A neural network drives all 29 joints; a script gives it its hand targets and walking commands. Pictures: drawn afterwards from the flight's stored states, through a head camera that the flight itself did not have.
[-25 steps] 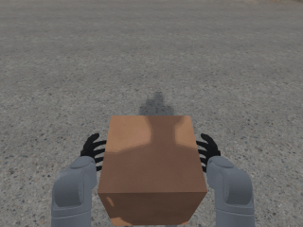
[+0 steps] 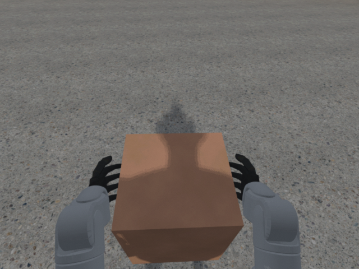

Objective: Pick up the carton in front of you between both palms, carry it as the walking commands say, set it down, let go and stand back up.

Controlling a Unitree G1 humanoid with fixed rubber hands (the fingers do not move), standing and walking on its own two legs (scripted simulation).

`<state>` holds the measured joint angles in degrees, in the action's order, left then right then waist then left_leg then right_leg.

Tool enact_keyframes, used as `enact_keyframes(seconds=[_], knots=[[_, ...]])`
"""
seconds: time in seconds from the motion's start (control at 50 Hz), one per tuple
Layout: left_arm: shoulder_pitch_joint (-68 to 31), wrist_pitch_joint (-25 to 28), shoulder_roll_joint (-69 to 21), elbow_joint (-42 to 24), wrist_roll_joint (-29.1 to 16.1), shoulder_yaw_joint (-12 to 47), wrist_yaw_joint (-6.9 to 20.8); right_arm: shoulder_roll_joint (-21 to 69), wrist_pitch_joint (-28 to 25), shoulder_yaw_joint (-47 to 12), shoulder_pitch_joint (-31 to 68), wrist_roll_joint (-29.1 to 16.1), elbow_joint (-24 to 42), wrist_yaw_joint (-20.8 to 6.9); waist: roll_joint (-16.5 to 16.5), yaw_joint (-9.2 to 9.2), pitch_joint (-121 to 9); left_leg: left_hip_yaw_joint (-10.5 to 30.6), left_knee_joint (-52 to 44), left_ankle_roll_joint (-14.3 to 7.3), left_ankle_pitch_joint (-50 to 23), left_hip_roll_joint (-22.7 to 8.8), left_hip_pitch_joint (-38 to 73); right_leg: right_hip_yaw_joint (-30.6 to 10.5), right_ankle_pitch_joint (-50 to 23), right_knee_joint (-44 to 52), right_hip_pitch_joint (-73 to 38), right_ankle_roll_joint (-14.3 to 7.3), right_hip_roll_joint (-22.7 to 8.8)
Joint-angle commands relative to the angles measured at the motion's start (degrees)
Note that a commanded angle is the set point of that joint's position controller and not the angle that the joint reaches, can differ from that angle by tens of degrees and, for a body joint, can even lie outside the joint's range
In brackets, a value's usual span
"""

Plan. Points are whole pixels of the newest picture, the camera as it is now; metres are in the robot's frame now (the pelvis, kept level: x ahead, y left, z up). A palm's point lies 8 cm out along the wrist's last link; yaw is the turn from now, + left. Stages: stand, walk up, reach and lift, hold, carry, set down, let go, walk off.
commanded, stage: carry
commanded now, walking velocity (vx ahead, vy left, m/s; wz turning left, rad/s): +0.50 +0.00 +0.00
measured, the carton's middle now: (175, 201) +0.28 +0.00 +0.02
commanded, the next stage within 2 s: none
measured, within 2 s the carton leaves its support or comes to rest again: neither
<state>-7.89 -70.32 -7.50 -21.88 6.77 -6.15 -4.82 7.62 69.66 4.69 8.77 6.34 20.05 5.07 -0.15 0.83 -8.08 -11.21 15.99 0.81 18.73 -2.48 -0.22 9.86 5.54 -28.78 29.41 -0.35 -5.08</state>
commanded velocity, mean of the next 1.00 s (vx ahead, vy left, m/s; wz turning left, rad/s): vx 0.50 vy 0.00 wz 0.00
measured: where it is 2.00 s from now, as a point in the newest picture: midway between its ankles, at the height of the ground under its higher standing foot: (166, 145)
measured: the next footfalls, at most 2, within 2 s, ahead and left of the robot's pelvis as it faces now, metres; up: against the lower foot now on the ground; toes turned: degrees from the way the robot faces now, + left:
right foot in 0.04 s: +0.19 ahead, -0.11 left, +0.00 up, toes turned -10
left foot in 0.52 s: +0.49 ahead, +0.12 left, +0.00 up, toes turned +12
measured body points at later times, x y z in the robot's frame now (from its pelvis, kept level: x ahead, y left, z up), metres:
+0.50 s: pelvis +0.31 +0.01 -0.01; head +0.30 +0.01 +0.44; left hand +0.59 +0.16 +0.09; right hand +0.59 -0.14 +0.09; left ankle +0.45 +0.11 -0.73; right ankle +0.15 -0.11 -0.74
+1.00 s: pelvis +0.64 +0.00 -0.02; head +0.62 +0.00 +0.43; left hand +0.91 +0.16 +0.08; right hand +0.92 -0.14 +0.08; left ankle +0.46 +0.11 -0.74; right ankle +0.77 -0.09 -0.74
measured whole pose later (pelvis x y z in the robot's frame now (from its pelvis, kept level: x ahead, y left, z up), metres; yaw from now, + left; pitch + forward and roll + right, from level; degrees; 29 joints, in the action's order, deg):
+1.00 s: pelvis +0.64 +0.00 -0.02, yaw +2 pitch +3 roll +0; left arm -9.5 -70.7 -7.7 -22.1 6.7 -6.2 -5.0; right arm 7.7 70.2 5.5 9.5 6.8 21.4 5.0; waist -0.6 0.3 -6.0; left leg -11.1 20.4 2.4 25.8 -3.8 4.3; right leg 12.4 3.2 -25.8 26.8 -2.0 -3.4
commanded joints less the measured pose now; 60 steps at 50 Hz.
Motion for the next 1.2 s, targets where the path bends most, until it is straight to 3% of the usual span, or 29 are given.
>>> enact_keyframes(seconds=[0.0, 0.02, 0.04, 0.06, 0.08, 0.1, 0.14, 0.18, 0.24, 0.42, 0.48, 0.5, 0.52, 0.54, 0.56, 0.6, 0.62, 0.7, 0.78, 0.88, 0.92, 0.96, 0.98, 1.0, 1.02, 1.04, 1.08, 1.1, 1.18], knots=[[-25.62, -1.04, -47.50, 0.82, -23.02, 39.44, 14.24, 47.27, 1.17, -38.32, 24.87, -22.31, 0.86, -14.38, -6.35, -0.59, -5.54, 1.57, 7.12, -4.68, -23.26, -9.55, -0.64, 5.61, 2.24, 5.42, -12.05, -0.89, 3.80], [-25.44, -1.21, -47.43, 1.91, -22.89, 38.91, 14.39, 47.04, 1.42, -38.29, 24.82, -22.10, 0.24, -14.28, -3.68, -1.16, -8.90, -0.94, 16.70, -2.80, -24.74, -7.81, -6.99, 4.38, 4.62, 4.29, -23.77, -1.44, 2.90], [-24.37, -1.19, -46.74, 3.53, -22.27, 38.17, 14.48, 46.27, 1.88, -38.33, 26.13, -22.29, 0.83, -14.29, 6.36, -2.53, -11.82, -2.29, 32.26, 0.42, -14.53, -3.75, -18.85, -14.63, 12.67, 9.92, -33.89, -4.36, -8.43], [-24.65, -0.76, -47.20, 5.34, -21.80, 37.56, 14.63, 47.22, 2.27, -39.30, 28.48, -22.89, 1.67, -14.36, 19.24, -2.77, -13.15, 0.91, 45.02, 1.89, 5.94, 2.78, -35.47, -36.14, 11.19, 15.34, -43.75, -11.40, -18.84], [-24.60, -0.48, -48.77, 5.07, -22.31, 37.73, 14.79, 48.74, 2.10, -39.53, 28.78, -23.05, 0.33, -14.57, 16.90, -2.17, -12.70, 7.68, 53.05, 0.07, 10.01, 0.48, -41.07, -37.63, 4.86, 15.94, -43.28, -13.05, -20.47], [-25.92, -0.08, -51.11, 4.22, -23.02, 38.35, 14.95, 50.55, 1.56, -39.72, 29.62, -23.52, 0.39, -14.83, 12.57, -2.17, -12.84, 9.53, 55.04, -1.23, 9.10, -1.90, -41.58, -32.13, -0.98, 14.68, -41.07, -12.44, -18.78], [-29.29, 1.03, -54.96, 1.97, -24.34, 39.83, 15.40, 53.78, 0.16, -40.31, 30.54, -23.84, 0.75, -14.98, 3.67, -1.97, -12.75, 10.95, 49.70, -1.89, 2.47, -5.04, -39.51, -23.60, 0.24, 15.52, -35.54, -9.19, -16.31], [-30.91, 1.89, -56.26, 0.25, -25.42, 40.88, 15.67, 56.11, -0.98, -40.94, 30.33, -23.76, 1.18, -14.63, 5.16, -1.80, -12.65, 9.24, 43.36, -1.35, -1.48, -4.82, -36.05, -17.39, 2.95, 18.03, -31.86, -7.57, -14.39], [-29.30, 2.34, -55.53, -1.57, -26.23, 41.73, 15.95, 56.27, -2.02, -40.84, 27.11, -22.62, 2.20, -13.75, 6.68, -1.65, -11.31, 6.86, 33.96, -0.07, -5.64, -4.56, -36.41, -12.58, 3.90, 20.71, -32.04, -8.16, -13.10], [-24.40, 0.17, -48.30, -1.84, -23.49, 39.76, 14.94, 49.51, 0.51, -39.96, 24.69, -22.57, 4.17, -13.56, 9.03, -2.10, -3.61, 0.04, 12.80, -1.53, -15.89, -1.37, -31.52, -2.86, -13.28, 16.52, -35.87, -5.17, -9.28], [-25.08, -0.65, -47.53, -0.51, -22.88, 39.51, 14.71, 48.58, 1.36, -38.98, 24.45, -22.86, 2.17, -14.18, 6.89, -0.84, -6.53, -5.28, 7.84, -2.71, -12.76, 2.79, -14.57, 2.80, -22.01, 1.95, -31.24, -2.47, -6.56], [-25.48, -0.84, -47.16, -0.20, -22.69, 39.60, 14.66, 48.26, 1.44, -38.31, 23.99, -22.72, 1.13, -14.38, 3.95, 0.16, -10.47, -1.81, 8.97, -3.13, -9.95, 0.25, -1.42, 3.62, -16.98, -8.18, -23.14, -0.86, -5.04], [-27.31, -1.27, -47.19, -1.05, -23.07, 40.11, 14.64, 47.64, 1.25, -37.50, 23.82, -21.87, -0.20, -14.61, -8.41, 0.96, -15.33, 22.51, 4.17, -8.61, -2.58, -14.69, 10.31, 3.23, -3.55, -25.30, -8.91, 2.06, -0.23], [-28.50, -1.44, -47.63, -1.20, -23.45, 40.60, 14.78, 48.88, 0.79, -37.33, 23.25, -21.95, -2.18, -14.74, -20.20, 0.95, -15.92, 40.58, -3.27, -14.27, -6.50, -21.97, 17.47, -0.98, 20.87, -37.13, 6.49, 2.82, 6.31], [-29.29, -0.90, -49.38, -0.35, -23.69, 41.24, 14.90, 50.54, 0.44, -37.74, 24.74, -22.86, -0.61, -14.88, -14.31, 0.56, -14.86, 36.91, -1.95, -14.72, -13.89, -22.34, 16.59, -7.12, 22.90, -44.48, 10.48, 1.02, 2.85], [-30.61, 0.52, -52.88, -0.85, -24.30, 41.74, 15.11, 54.59, -0.63, -38.83, 27.13, -23.78, 0.94, -15.15, -4.43, 0.38, -14.17, 26.07, -0.38, -11.24, -20.82, -19.24, 9.61, -9.86, 17.55, -42.71, 9.85, -0.97, -1.88], [-30.78, 1.12, -54.47, -0.98, -24.41, 42.23, 15.05, 55.89, -1.14, -39.39, 28.46, -24.36, 1.72, -15.23, -3.16, -0.04, -13.63, 22.15, -1.82, -9.27, -19.41, -18.04, 5.84, -10.15, 14.33, -38.26, 7.66, -1.04, -3.13], [-28.07, 2.73, -56.02, -2.04, -23.75, 42.67, 14.02, 55.88, -1.98, -40.34, 27.63, -25.37, 4.29, -15.62, -6.94, -0.23, -12.72, 13.15, -5.94, -8.53, -14.64, -15.14, 3.30, -6.28, 7.83, -26.78, 6.23, 0.42, -1.99], [-26.53, 2.48, -53.68, -3.89, -22.92, 42.51, 13.21, 52.77, -1.57, -40.01, 25.85, -25.41, 5.88, -15.62, -7.23, -0.04, -8.86, 7.75, -6.26, -8.52, -20.52, -12.79, 5.15, -2.70, 2.10, -12.70, 7.42, 1.50, -1.22], [-25.26, 0.30, -49.73, -3.05, -23.15, 41.76, 13.60, 48.82, 0.08, -38.43, 22.83, -22.94, 3.89, -14.89, -8.48, 0.34, -3.98, 3.79, -5.01, -6.93, -27.59, -11.62, 6.09, 1.19, -3.92, -1.60, 3.37, -0.11, 1.07], [-25.97, -0.41, -48.82, -2.20, -23.44, 41.27, 14.02, 48.22, 0.62, -38.19, 23.13, -22.35, 3.01, -14.72, -8.93, 0.24, -3.00, 2.58, -2.14, -5.98, -31.53, -11.56, 6.84, 2.06, -3.30, 1.12, -0.23, -1.02, 1.56], [-25.77, -0.80, -48.72, -0.61, -23.37, 40.43, 14.40, 47.98, 1.03, -38.28, 24.29, -22.25, 2.39, -14.64, -7.30, -1.02, -6.21, -1.82, 9.91, -3.77, -37.93, -9.19, 3.58, 6.33, -0.36, 5.04, -13.83, -1.49, 5.15], [-25.05, -0.83, -48.74, 0.52, -23.18, 39.75, 14.57, 47.67, 1.21, -38.39, 24.90, -22.22, 2.27, -14.60, -3.94, -1.96, -10.01, -2.98, 20.64, -2.14, -33.58, -7.28, -3.48, 4.43, 2.88, 4.29, -26.01, -1.48, 3.88], [-24.55, -0.77, -47.91, 1.56, -22.65, 39.07, 14.67, 47.32, 1.54, -38.67, 25.82, -22.53, 2.80, -14.69, 7.00, -2.69, -13.35, -2.90, 36.19, 0.45, -19.63, -3.42, -15.50, -16.49, 10.66, 9.69, -35.54, -4.59, -8.85], [-24.37, -0.14, -48.75, 3.97, -22.40, 38.65, 14.90, 48.22, 1.76, -39.69, 27.70, -23.01, 3.62, -14.70, 21.26, -2.82, -15.88, 2.21, 49.93, 1.73, 5.34, 3.85, -32.84, -38.34, 7.62, 15.63, -46.43, -12.49, -19.10], [-24.86, 0.21, -50.58, 2.79, -23.20, 39.20, 15.15, 49.48, 1.24, -39.87, 28.20, -22.95, 2.46, -14.82, 15.12, -2.18, -14.91, 8.77, 57.37, -0.15, 8.68, 1.02, -37.69, -35.85, -0.80, 14.91, -45.88, -12.98, -19.63], [-27.75, 1.32, -54.69, 1.02, -24.28, 40.08, 15.39, 53.44, -0.16, -40.75, 29.77, -23.78, 2.72, -15.05, 4.91, -2.07, -14.21, 11.10, 55.72, -2.03, 3.66, -3.57, -37.93, -24.43, -9.56, 12.87, -39.63, -10.09, -16.18], [-28.99, 1.80, -55.90, -0.13, -24.68, 40.59, 15.40, 55.19, -0.80, -40.98, 29.80, -23.98, 2.64, -15.02, 3.01, -1.91, -13.55, 11.40, 51.18, -2.07, 0.52, -4.95, -36.44, -20.76, -8.52, 14.19, -36.37, -8.29, -14.83], [-27.47, 2.79, -56.17, -2.44, -25.67, 41.47, 15.77, 56.88, -2.58, -41.70, 26.41, -23.17, 3.48, -13.95, 6.81, -1.64, -13.22, 7.89, 40.22, -0.53, -4.65, -4.28, -34.55, -12.22, -3.71, 18.32, -33.89, -7.22, -12.37]])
